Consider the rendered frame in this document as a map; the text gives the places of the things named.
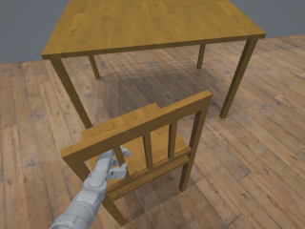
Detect left robot forearm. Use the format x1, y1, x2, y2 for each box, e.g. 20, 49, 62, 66
50, 170, 109, 229

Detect table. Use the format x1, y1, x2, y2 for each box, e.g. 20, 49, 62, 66
41, 0, 267, 129

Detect chair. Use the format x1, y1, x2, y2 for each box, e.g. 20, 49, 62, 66
60, 90, 213, 227

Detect robot left hand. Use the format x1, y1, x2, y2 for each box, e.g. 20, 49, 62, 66
93, 146, 132, 179

